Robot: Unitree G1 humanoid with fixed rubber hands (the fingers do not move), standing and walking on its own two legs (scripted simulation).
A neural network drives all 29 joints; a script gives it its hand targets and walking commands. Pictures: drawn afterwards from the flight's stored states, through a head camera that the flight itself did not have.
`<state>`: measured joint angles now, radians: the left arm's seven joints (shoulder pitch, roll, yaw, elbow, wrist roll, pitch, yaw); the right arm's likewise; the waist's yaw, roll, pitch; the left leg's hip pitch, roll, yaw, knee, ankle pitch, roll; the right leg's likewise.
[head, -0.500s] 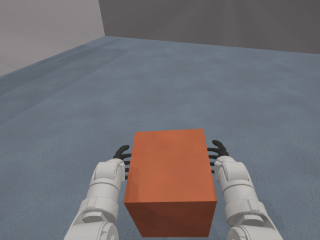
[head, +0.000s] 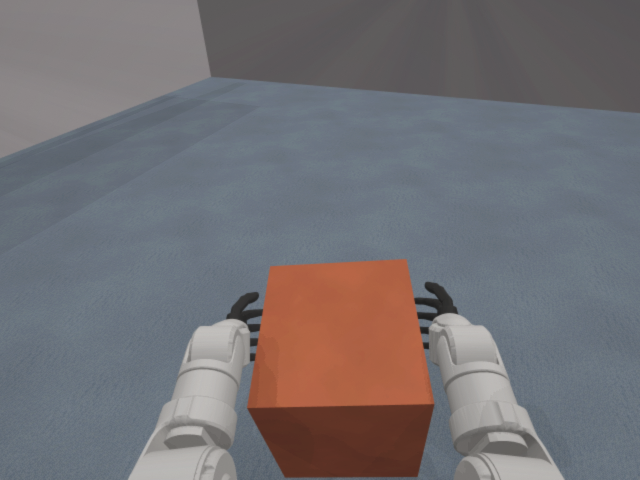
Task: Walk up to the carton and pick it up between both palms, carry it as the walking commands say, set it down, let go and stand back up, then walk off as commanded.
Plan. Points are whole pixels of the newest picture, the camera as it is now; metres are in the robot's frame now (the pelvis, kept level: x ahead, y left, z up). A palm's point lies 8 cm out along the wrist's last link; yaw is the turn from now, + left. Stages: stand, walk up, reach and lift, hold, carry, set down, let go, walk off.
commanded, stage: reach and lift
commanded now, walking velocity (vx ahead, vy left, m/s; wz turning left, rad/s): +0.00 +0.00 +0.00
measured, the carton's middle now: (343, 371) +0.30 -0.02 -0.02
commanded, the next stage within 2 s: hold in 0.10 s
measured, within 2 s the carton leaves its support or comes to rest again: neither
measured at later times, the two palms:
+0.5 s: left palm (234, 347) +0.29 +0.12 +0.06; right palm (449, 340) +0.28 -0.16 +0.07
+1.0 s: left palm (234, 346) +0.29 +0.12 +0.06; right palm (449, 338) +0.29 -0.16 +0.07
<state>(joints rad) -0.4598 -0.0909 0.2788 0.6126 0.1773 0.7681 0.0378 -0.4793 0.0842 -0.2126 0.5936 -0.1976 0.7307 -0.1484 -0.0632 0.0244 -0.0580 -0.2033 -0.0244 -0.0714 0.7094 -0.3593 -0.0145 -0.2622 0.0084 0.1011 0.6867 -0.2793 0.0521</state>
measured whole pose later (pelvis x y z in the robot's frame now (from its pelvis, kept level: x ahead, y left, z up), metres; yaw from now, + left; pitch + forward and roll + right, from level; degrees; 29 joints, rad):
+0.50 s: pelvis -0.01 +0.00 +0.00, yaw +0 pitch -10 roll +0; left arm -0.42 -0.10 0.27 0.59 0.18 0.78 0.03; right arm -0.44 0.10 -0.21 0.56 -0.20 0.75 -0.15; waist -0.06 0.02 -0.06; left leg -0.18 -0.02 -0.07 0.71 -0.35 -0.01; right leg -0.24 0.01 0.10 0.68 -0.27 0.05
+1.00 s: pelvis -0.01 +0.00 +0.00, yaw +0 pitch -10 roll +0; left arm -0.42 -0.10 0.27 0.58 0.18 0.78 0.03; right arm -0.44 0.10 -0.21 0.55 -0.20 0.76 -0.15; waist -0.06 0.02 -0.05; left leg -0.18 -0.02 -0.07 0.71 -0.35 -0.01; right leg -0.24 0.01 0.10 0.68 -0.27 0.05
